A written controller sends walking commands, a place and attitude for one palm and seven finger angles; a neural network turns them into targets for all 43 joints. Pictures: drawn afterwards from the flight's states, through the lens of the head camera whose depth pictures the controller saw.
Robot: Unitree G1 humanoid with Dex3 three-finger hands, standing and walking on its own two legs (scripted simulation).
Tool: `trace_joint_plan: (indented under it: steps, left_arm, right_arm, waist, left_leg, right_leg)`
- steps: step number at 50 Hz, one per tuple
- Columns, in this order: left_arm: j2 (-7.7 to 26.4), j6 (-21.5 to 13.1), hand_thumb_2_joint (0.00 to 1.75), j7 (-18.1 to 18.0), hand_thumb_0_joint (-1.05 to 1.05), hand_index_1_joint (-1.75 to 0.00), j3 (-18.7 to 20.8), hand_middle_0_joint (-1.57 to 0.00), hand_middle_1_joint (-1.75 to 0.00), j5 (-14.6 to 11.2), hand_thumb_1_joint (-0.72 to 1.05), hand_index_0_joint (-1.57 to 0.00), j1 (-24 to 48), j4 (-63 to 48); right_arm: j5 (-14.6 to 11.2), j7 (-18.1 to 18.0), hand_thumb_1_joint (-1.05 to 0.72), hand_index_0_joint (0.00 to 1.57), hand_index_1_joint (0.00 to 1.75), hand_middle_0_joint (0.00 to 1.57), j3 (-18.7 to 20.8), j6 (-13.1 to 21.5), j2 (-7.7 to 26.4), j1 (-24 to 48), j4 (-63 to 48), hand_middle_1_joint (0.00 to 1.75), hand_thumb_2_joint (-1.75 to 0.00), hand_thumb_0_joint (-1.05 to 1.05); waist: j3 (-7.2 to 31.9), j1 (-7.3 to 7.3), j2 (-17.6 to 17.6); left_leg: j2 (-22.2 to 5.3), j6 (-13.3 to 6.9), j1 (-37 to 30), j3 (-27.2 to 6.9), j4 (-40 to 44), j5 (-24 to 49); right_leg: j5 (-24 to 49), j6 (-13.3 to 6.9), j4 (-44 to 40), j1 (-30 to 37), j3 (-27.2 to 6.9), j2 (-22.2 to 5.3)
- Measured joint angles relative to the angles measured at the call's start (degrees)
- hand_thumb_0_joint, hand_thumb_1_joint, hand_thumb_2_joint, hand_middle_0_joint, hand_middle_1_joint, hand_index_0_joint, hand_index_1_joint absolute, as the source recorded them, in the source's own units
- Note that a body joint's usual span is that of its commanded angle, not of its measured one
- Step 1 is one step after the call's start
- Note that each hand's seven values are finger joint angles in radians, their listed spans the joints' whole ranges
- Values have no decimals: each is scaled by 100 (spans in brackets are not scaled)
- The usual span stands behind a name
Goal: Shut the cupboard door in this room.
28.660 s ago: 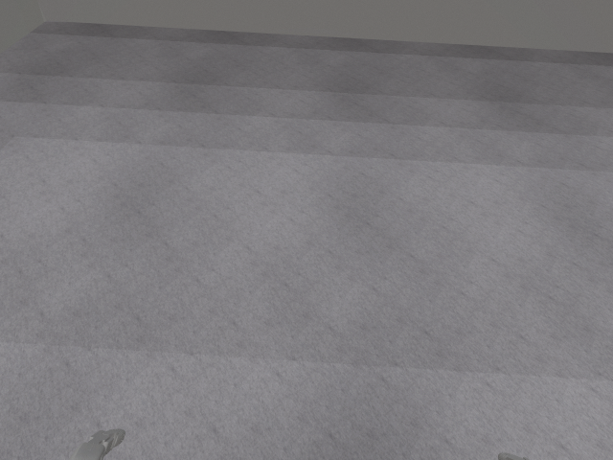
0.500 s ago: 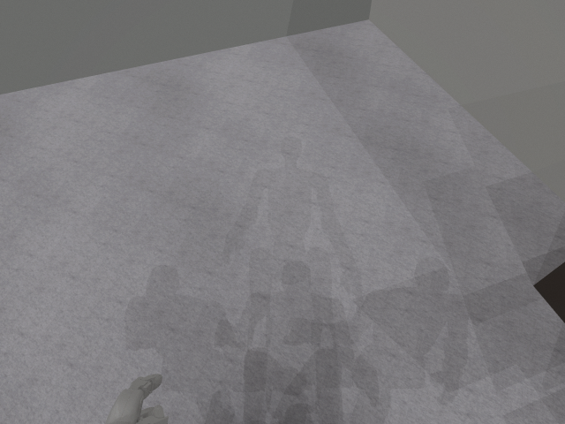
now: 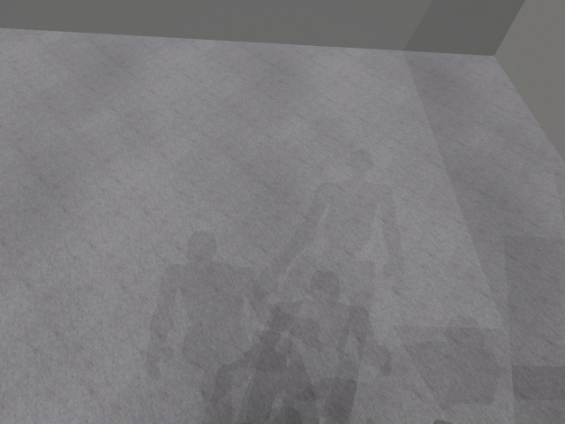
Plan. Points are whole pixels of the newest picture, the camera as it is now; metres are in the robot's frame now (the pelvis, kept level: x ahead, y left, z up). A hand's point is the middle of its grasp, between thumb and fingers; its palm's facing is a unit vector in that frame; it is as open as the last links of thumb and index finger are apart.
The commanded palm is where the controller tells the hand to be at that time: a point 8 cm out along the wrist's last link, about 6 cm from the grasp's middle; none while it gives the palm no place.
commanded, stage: turn or walk to find it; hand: left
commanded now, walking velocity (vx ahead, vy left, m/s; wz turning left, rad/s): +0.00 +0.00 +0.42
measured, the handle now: out of the picture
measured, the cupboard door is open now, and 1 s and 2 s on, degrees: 90 90 90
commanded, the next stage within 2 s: none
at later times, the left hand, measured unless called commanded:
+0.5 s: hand out of the picture +0.08 +0.21 -0.14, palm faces +0.15 -0.96 -0.25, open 7.4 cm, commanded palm none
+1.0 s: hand out of the picture -0.10 +0.17 -0.16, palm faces +0.43 -0.87 -0.25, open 7.3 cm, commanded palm none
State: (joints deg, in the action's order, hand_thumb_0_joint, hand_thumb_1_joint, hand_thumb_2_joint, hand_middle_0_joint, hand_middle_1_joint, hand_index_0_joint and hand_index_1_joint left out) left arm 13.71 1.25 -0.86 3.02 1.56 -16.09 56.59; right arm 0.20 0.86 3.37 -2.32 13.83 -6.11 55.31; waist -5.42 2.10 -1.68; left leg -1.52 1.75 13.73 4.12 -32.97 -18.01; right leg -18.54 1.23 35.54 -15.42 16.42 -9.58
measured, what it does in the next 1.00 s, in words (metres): steps on the spot, turning left: right foot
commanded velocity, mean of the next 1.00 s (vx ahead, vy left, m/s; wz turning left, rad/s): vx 0.00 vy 0.00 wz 0.42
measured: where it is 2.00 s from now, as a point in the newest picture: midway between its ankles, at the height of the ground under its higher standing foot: outside the picture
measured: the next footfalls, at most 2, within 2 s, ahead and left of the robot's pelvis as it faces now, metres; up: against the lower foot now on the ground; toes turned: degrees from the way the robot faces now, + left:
right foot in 0.54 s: +0.05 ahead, -0.12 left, +0.00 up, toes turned +8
left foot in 1.06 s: -0.09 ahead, +0.10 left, +0.00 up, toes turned +31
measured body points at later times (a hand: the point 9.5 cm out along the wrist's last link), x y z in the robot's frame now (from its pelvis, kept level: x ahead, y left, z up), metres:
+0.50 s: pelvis -0.01 +0.00 +0.01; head +0.03 +0.00 +0.46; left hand +0.07 +0.26 -0.12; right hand +0.05 -0.24 -0.14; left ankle -0.02 +0.11 -0.73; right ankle +0.01 -0.13 -0.70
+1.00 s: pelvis -0.05 -0.03 +0.01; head +0.00 -0.01 +0.46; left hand -0.12 +0.21 -0.14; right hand +0.12 -0.24 -0.14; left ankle -0.14 +0.09 -0.69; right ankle +0.01 -0.12 -0.73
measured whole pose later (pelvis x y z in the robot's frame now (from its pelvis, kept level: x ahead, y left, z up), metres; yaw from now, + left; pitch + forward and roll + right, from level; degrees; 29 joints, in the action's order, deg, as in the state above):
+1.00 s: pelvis -0.05 -0.03 +0.01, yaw +24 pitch +0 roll +1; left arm 11.7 0.6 -0.9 2.5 2.0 -14.3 55.3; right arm 0.3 0.7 4.3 -4.0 14.1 -9.4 57.5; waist -5.6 1.4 -0.8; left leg -2.4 3.7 18.6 1.5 -46.6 -26.4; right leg -14.8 -0.7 29.9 -14.5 14.7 -7.8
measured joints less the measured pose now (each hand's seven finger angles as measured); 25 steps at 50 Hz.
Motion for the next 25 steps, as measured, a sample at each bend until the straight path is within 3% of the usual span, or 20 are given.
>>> trace_joint_plan:
  steps: [2,4,7,11,18,25]
  left_arm:
    - [145,134,90,-17,0,-30,44,-20,-30,-29,91,-20,18,84]
    - [209,260,90,-33,0,-30,63,-20,-30,-25,91,-20,52,157]
    - [212,290,90,15,0,-30,74,-20,-30,-32,91,-20,189,176]
    - [175,199,90,52,0,-30,50,-20,-30,-43,91,-20,359,62]
    - [75,195,90,18,0,-30,10,-20,-30,-68,91,-20,715,-94]
    - [-128,115,90,14,0,-30,-62,-20,-30,-120,91,-20,1074,-331]
  right_arm:
    - [22,-1,-91,20,30,20,-29,83,-108,94,-60,29,-90,1]
    - [42,-24,-91,20,30,20,-84,116,-181,99,-109,29,-90,1]
    - [53,-92,-91,20,30,20,-132,128,-233,51,-130,29,-89,1]
    - [27,-116,-91,20,30,20,-168,155,-289,-57,-91,30,-89,1]
    - [52,-113,-91,20,30,21,-136,157,-396,-432,-10,30,-89,1]
    - [96,-105,-91,20,30,21,-34,40,-312,-784,153,30,-89,1]
  waist:
    - [-34,59,-191]
    - [6,69,-211]
    - [45,28,-133]
    - [67,15,-87]
    - [104,-196,-21]
    - [80,-451,208]
  left_leg:
    - [113,-265,34,22,-104,-67]
    - [118,-383,-18,-35,-24,-126]
    - [140,-423,-144,-204,348,95]
    - [230,-478,-290,-324,757,365]
    - [380,-475,-284,-550,878,506]
    - [453,-298,36,-860,571,482]
  right_leg:
    - [-798,156,781,-311,-394,13]
    - [-1155,215,1611,-620,-765,196]
    - [-846,285,2413,-951,-1100,355]
    - [-439,392,2766,-1174,-1370,386]
    - [-501,484,2230,-1038,-1502,444]
    - [-511,349,598,-427,-1446,695]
